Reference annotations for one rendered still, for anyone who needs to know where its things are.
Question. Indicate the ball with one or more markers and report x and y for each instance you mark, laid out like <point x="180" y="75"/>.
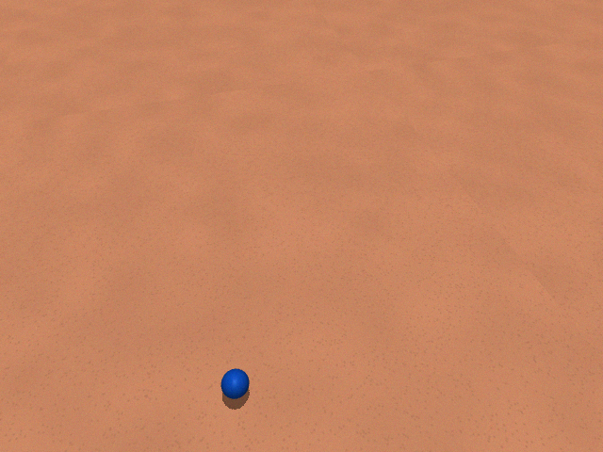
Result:
<point x="235" y="383"/>

